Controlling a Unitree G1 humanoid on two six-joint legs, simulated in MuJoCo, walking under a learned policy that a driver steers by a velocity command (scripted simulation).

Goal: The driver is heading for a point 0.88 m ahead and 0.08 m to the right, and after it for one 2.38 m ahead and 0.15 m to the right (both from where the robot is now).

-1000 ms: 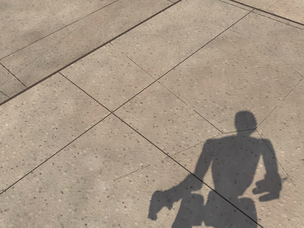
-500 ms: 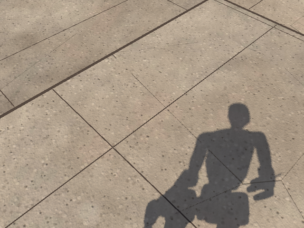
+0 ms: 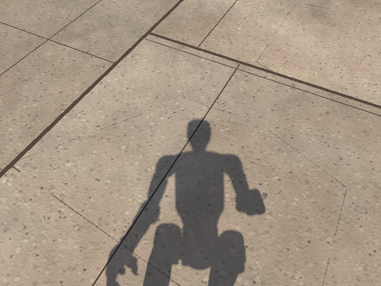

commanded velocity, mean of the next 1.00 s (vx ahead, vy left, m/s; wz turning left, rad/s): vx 1.00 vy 0.00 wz -0.34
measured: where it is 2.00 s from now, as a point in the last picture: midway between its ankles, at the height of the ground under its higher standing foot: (253, 62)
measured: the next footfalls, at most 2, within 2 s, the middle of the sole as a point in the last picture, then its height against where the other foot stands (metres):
left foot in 0.24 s outside the picture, level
right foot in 0.68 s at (243, 218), level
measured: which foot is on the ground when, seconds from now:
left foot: up 0.00-0.22, down 0.24-0.68, up 0.70-1.00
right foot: down 0.00-0.22, up 0.24-0.66, down 0.68-1.00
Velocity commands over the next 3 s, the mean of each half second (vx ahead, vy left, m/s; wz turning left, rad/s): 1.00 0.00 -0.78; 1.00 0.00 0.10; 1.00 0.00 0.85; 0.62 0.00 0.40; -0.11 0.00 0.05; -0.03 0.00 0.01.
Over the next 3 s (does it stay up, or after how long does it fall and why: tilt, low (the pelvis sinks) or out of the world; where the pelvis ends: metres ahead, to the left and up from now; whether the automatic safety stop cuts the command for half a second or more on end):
stays up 1.69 -0.33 0.02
